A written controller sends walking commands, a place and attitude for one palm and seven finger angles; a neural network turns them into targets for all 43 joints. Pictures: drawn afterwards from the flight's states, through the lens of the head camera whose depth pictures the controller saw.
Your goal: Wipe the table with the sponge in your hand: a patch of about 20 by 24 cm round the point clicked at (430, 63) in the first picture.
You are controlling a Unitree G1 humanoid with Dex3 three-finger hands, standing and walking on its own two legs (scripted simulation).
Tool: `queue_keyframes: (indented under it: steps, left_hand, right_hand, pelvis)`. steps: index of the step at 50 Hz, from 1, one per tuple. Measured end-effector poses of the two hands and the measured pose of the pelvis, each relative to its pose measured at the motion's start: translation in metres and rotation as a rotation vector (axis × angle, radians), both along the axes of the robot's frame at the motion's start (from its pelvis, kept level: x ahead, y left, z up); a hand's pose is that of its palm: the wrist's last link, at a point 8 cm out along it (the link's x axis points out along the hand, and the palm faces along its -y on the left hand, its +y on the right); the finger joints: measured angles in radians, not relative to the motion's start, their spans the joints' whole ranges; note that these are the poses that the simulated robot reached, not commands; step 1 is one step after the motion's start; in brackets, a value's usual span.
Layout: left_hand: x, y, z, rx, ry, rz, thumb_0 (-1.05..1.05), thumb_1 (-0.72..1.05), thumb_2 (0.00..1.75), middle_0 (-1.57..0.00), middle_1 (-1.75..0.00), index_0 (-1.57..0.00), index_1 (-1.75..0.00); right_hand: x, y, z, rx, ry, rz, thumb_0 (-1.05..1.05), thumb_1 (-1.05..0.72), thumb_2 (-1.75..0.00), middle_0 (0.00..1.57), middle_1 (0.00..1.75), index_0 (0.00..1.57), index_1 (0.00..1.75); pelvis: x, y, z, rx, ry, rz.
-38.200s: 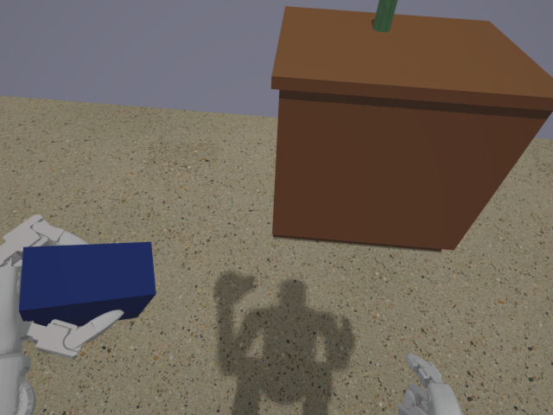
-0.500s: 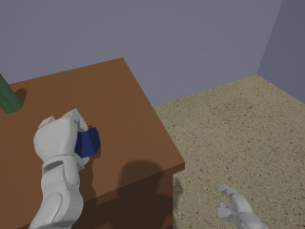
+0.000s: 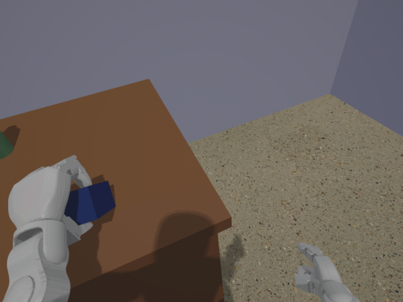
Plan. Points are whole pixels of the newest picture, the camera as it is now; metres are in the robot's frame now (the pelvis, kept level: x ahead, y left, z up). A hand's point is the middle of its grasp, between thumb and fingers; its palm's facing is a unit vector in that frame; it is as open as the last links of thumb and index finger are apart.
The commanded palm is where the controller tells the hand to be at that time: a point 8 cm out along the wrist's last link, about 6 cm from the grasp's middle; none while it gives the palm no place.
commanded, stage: slide back across to the middle lane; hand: left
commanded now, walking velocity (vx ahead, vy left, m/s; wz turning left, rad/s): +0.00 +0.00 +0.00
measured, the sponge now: (77, 205) +0.25 +0.28 +0.10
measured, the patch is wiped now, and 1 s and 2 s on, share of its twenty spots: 1.00 1.00 1.00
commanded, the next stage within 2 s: wipe forward along the middle lane in 0.18 s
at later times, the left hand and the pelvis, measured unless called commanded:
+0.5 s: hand (36, 213) +0.20 +0.31 +0.15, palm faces +0.21 -0.13 -0.97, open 9.6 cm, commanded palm +0.16 +0.31 +0.18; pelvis -0.01 +0.01 +0.00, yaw +1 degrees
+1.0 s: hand (42, 198) +0.23 +0.32 +0.15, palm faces +0.01 -0.03 -1.00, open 9.7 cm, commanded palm +0.21 +0.34 +0.16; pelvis -0.04 -0.01 +0.00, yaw +4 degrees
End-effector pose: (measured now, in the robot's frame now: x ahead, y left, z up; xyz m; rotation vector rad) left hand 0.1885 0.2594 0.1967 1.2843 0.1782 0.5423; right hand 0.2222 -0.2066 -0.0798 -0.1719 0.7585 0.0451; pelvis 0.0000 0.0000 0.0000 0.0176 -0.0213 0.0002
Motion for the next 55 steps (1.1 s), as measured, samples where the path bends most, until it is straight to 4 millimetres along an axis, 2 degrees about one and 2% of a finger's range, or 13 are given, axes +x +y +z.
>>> queue_keyframes:
  steps: [18,29,37,45,55]
  left_hand:
    - [-0.026,0.038,0.006,0.032,0.059,0.073,-0.04,-0.51,1.09,-0.67,-1.40,-0.82,-1.42]
    - [-0.016,0.042,0.001,0.040,0.106,0.078,-0.01,-0.58,1.12,-0.73,-1.39,-0.85,-1.44]
    - [-0.004,0.043,0.001,0.083,0.158,0.072,0.01,-0.61,1.13,-0.76,-1.38,-0.87,-1.46]
    - [0.014,0.046,0.002,0.133,0.242,0.077,0.02,-0.61,1.12,-0.77,-1.36,-0.86,-1.47]
    - [0.031,0.054,0.004,0.163,0.317,0.049,0.01,-0.61,1.10,-0.78,-1.35,-0.87,-1.47]
  right_hand:
    - [0.003,0.009,0.001,-0.033,-0.001,0.007,0.01,-0.90,-0.90,0.20,0.30,0.20,0.30]
    - [-0.007,0.020,0.000,-0.049,-0.006,0.027,0.01,-0.90,-0.90,0.20,0.30,0.20,0.30]
    - [-0.018,0.023,-0.003,-0.043,-0.005,0.045,0.01,-0.90,-0.90,0.20,0.30,0.21,0.30]
    - [-0.032,0.010,-0.006,-0.045,-0.011,0.037,0.01,-0.90,-0.90,0.20,0.30,0.21,0.30]
    - [-0.060,-0.027,-0.015,-0.093,0.020,-0.008,0.01,-0.90,-0.90,0.20,0.30,0.21,0.30]
  pelvis:
    - [-0.002,0.007,0.002,-0.007,-0.009,0.006]
    - [-0.016,0.012,0.004,-0.007,-0.008,0.031]
    - [-0.027,0.009,0.005,-0.004,-0.010,0.044]
    - [-0.037,-0.001,0.005,-0.001,-0.011,0.056]
    - [-0.044,-0.015,0.003,-0.001,-0.005,0.071]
